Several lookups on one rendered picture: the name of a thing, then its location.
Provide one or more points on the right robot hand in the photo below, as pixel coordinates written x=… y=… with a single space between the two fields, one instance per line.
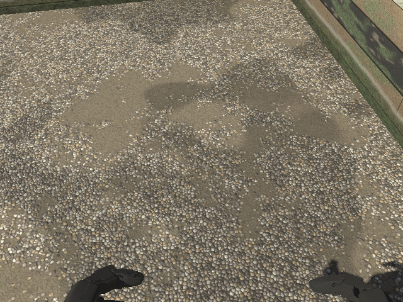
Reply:
x=350 y=287

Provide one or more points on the left robot hand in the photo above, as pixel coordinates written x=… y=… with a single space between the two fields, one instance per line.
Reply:
x=102 y=281

